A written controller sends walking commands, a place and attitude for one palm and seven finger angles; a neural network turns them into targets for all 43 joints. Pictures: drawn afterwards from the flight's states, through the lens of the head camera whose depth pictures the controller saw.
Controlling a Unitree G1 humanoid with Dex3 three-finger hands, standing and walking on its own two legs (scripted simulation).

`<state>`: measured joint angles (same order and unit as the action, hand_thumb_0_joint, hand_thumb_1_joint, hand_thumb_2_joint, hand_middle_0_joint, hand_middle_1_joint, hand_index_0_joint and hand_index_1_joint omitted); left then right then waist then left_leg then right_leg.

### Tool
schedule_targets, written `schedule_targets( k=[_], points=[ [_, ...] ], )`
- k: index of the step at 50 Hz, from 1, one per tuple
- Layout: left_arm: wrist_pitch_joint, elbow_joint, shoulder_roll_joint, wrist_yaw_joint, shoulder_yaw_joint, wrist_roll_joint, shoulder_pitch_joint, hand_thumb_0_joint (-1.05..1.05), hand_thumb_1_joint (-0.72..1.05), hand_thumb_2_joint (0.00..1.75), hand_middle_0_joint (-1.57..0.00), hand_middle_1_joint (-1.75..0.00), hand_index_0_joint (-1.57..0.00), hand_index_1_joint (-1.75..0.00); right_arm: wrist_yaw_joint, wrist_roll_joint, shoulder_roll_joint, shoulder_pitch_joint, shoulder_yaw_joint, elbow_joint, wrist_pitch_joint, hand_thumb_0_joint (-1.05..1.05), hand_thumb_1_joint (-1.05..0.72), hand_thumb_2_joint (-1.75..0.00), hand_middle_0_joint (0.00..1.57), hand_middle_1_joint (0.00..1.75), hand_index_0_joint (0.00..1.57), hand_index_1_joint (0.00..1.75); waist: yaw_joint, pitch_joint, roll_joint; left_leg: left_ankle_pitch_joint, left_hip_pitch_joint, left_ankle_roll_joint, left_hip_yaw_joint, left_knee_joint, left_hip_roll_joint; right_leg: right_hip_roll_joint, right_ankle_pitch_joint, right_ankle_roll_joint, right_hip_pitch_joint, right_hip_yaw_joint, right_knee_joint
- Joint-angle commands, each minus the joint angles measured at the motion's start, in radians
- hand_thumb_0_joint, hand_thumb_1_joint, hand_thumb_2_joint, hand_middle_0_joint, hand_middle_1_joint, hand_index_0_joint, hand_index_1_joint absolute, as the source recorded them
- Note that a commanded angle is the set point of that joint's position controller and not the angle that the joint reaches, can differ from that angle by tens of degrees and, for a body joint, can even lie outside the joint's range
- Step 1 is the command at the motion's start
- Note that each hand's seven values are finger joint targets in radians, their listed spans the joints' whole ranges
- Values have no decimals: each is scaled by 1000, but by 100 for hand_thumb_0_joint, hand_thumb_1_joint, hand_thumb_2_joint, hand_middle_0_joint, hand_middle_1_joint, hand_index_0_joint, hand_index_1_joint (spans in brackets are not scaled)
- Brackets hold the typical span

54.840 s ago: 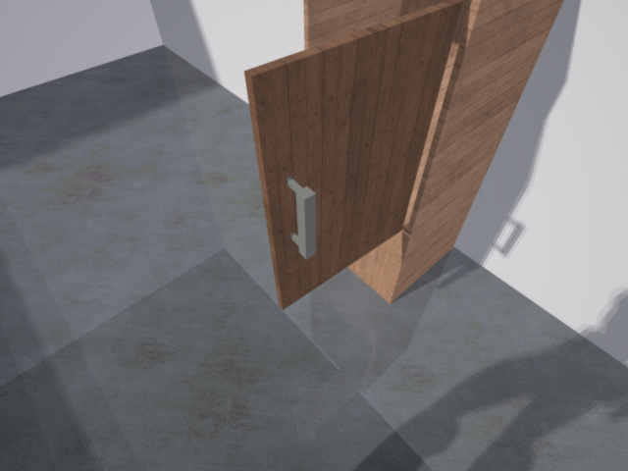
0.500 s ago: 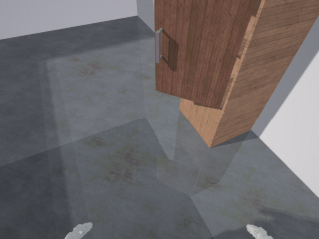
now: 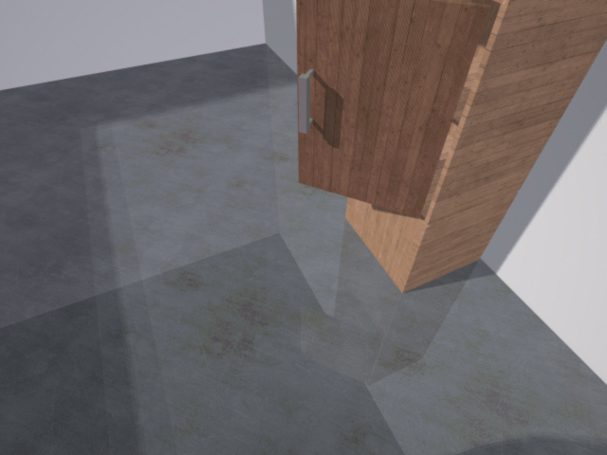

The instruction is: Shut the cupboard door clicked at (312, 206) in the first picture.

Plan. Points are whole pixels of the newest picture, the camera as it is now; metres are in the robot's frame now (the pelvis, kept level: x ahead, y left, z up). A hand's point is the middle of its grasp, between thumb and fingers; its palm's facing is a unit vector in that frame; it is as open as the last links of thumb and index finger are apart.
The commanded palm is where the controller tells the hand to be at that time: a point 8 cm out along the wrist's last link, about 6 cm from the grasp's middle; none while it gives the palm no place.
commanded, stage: let the arm hang, fingers relaxed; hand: left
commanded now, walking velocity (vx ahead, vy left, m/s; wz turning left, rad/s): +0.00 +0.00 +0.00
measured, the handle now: (307, 101) +0.97 +0.04 -0.03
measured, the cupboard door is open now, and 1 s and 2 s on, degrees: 41 41 41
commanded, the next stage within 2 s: look to check the result in 0.36 s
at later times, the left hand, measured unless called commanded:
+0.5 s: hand out of the picture -0.01 +0.16 -0.18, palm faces +0.01 -0.98 -0.18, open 7.4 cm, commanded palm none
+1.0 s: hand out of the picture +0.05 +0.19 -0.17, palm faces -0.01 -0.97 -0.24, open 7.4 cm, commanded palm none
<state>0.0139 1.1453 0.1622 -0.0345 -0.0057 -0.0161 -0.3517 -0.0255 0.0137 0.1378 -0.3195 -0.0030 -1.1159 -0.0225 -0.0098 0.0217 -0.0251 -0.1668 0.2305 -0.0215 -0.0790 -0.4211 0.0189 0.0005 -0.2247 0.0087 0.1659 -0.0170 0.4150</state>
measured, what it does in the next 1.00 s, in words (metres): stands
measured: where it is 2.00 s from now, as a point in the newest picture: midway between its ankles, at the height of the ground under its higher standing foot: outside the picture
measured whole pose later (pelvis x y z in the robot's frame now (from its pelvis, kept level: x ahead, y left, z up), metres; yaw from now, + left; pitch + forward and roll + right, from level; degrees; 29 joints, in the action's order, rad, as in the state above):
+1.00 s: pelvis +0.03 +0.00 +0.00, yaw +0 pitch -1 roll +0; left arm -0.01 1.13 0.21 -0.02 0.00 -0.02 -0.23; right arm -0.03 0.01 0.22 -0.21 0.01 -1.11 0.00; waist -0.01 0.04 0.00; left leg -0.18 0.17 -0.01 -0.08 -0.38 0.02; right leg 0.00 -0.23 0.00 0.10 -0.02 0.36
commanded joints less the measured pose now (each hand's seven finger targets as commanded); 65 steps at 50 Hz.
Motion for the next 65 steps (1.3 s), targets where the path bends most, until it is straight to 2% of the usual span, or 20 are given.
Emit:
schedule_targets(
  k=[1, 10, 19, 24, 36, 46, 50, 52, 55, 56, 58, 60, 61, 63, 65],
  points=[
    [-17, -21, 79, -4, 19, 2, -55, 0, 90, 90, -20, -30, -20, -30, -9, -3, 102, -55, 28, 20, 15, 0, -90, -90, 20, 30, 20, 30, 3, 82, 44, -134, -14, -14, 116, 116, 91, -69, -63, -47, 123, -74, -104],
    [-22, -21, 58, -8, 22, 1, -62, 0, 90, 90, -20, -30, -20, -30, -13, -3, 84, -62, 28, 14, 23, 0, -90, -90, 20, 30, 20, 30, 2, 81, 2, -95, -23, -13, 109, 115, 90, -70, -4, -46, 112, -68, -89],
    [-25, -25, 67, -6, 27, 1, -48, 0, 90, 90, -20, -30, -20, -30, -14, -3, 100, -54, 32, 24, 24, 0, -90, -90, 20, 30, 20, 30, -1, 84, 4, -97, -31, -12, 111, 113, 89, -70, -8, -47, 110, -70, -98],
    [-29, -29, 86, -6, 30, 1, -33, 0, 90, 90, -20, -30, -20, -30, -14, -4, 120, -37, 35, 28, 29, 0, -90, -90, 20, 30, 20, 30, 0, 59, 17, -17, -64, -15, 105, 97, 94, -76, 41, -49, 89, -70, -97],
    [-34, -36, 146, -1, 35, 3, 19, 0, 90, 90, -20, -30, -20, -30, -11, -4, 175, 22, 38, 31, 30, 0, -90, -90, 20, 30, 20, 30, 0, 50, 36, 25, -93, -15, 105, 97, 99, -85, 71, -50, 63, -79, -117],
    [-34, -42, 191, 4, 39, 3, 74, 0, 90, 90, -20, -30, -20, -30, -8, -3, 219, 79, 39, 36, 33, 0, -90, -90, 20, 30, 20, 30, 1, 28, 12, 55, -115, -11, 109, 109, 104, -92, 99, -47, 32, -76, -127],
    [-35, -44, 205, 6, 39, 3, 97, 0, 90, 90, -20, -30, -20, -30, -7, -2, 234, 99, 39, 40, 32, 0, -90, -90, 20, 30, 20, 30, 0, 35, 28, 62, -117, -9, 113, 113, 104, -94, 107, -47, 29, -78, -134],
    [-35, -46, 211, 8, 40, 3, 109, 0, 90, 90, -20, -30, -20, -30, -6, -1, 243, 108, 40, 39, 33, 0, -90, -90, 20, 30, 20, 30, 0, 33, 10, 53, -116, -7, 112, 120, 105, -92, 99, -46, 24, -78, -136],
    [-37, -51, 225, 8, 43, 3, 118, 0, 90, 90, -20, -30, -20, -30, -6, -2, 253, 114, 40, 42, 36, 0, -90, -90, 20, 30, 20, 30, 0, -2, 22, 96, -132, -8, 114, 113, 108, -97, 141, -47, -1, -76, -132],
    [-36, -53, 223, 8, 44, 4, 122, 0, 90, 90, -20, -30, -20, -30, -5, -2, 252, 122, 39, 46, 35, 0, -90, -90, 20, 30, 20, 30, 2, 1, 15, 111, -124, -7, 119, 105, 103, -102, 151, -44, -7, -66, -123],
    [-25, -55, 175, 1, 40, 5, 94, 0, 90, 90, -20, -30, -20, -30, -2, -3, 193, 97, 28, 50, 25, 0, -90, -90, 20, 30, 20, 30, 3, -14, 32, 171, -105, -1, 119, 68, 97, -111, 198, -32, -18, -39, -79],
    [-14, -67, 180, -3, 48, 6, 83, 0, 90, 90, -20, -30, -20, -30, -1, -2, 183, 89, 30, 58, 15, 0, -90, -90, 20, 30, 20, 30, 7, -6, 14, 192, -67, 1, 123, 31, 89, -124, 217, -31, -21, -22, -36],
    [-12, -78, 190, -4, 54, 5, 77, 0, 90, 90, -20, -30, -20, -30, -1, -2, 188, 93, 34, 67, 11, 0, -90, -90, 20, 30, 20, 30, 11, -15, 27, 203, -48, 1, 126, 7, 84, -130, 236, -34, -29, -17, -18],
    [-8, -99, 207, -6, 68, 2, 69, 0, 90, 90, -20, -30, -20, -30, 1, -3, 191, 101, 44, 92, 2, 0, -90, -90, 20, 30, 20, 30, 17, -8, 58, 183, 5, 7, 116, -60, 57, -166, 266, -56, -35, -25, -8],
    [-4, -126, 230, -8, 84, 1, 64, 0, 90, 90, -20, -30, -20, -30, 4, -1, 176, 102, 52, 118, -6, 0, -90, -90, 20, 30, 20, 30, 23, -13, 130, 86, 73, 22, 80, -185, 14, -244, 318, -109, -60, -64, -19]
  ],
)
